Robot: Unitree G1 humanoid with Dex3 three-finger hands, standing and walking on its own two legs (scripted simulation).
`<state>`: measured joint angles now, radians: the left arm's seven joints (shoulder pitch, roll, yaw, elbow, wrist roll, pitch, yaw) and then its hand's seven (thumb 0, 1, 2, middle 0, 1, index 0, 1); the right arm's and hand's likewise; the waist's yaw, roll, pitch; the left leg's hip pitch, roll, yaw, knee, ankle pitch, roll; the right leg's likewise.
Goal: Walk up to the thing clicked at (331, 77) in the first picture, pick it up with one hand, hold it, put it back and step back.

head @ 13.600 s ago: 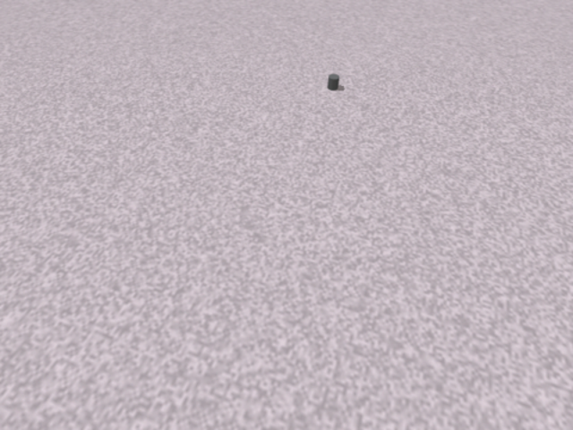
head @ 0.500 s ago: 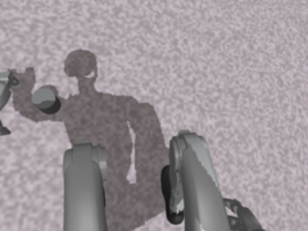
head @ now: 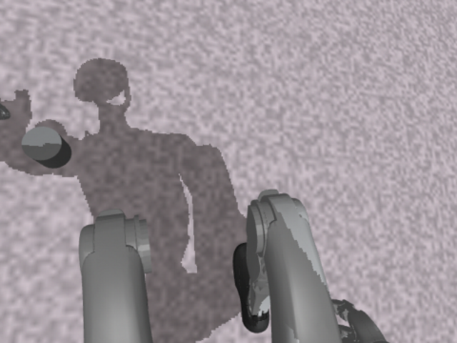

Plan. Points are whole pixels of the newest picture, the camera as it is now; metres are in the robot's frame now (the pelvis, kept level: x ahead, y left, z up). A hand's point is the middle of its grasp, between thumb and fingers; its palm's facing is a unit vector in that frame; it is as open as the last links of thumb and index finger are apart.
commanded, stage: approach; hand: left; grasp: from above
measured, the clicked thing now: (48, 148) +0.47 +0.30 -0.29
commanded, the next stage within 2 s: rest palm in 1.24 s
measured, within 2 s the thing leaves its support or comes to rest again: neither
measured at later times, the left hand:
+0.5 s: hand (40, 124) +0.48 +0.28 -0.18, palm faces -0.37 -0.06 -0.93, open 14.0 cm
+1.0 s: hand (9, 156) +0.42 +0.32 -0.19, palm faces -0.46 -0.08 -0.89, open 13.9 cm
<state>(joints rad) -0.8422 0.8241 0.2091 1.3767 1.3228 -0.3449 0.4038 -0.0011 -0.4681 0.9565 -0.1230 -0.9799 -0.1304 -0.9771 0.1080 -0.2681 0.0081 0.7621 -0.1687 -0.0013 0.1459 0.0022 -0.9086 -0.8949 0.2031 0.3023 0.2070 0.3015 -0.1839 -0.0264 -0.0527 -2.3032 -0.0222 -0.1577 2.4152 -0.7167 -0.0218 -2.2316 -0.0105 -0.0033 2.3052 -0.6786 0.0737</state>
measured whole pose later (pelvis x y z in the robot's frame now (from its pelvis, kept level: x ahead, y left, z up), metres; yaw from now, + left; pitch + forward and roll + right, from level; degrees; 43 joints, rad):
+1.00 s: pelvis +0.00 +0.00 -0.01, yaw +0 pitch +33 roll -9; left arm -0.86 0.82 0.13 1.35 1.26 -0.34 0.38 0.00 -0.50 0.98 -0.12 -1.01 -0.13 -1.01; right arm 0.15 -0.29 0.05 0.74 -0.16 -0.02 0.16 0.00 -0.91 -0.89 0.20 0.30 0.21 0.30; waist -0.21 -0.03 0.00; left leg -2.31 -0.03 -0.18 2.43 -0.70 -0.04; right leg -2.24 -0.01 -0.02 2.32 -0.66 0.08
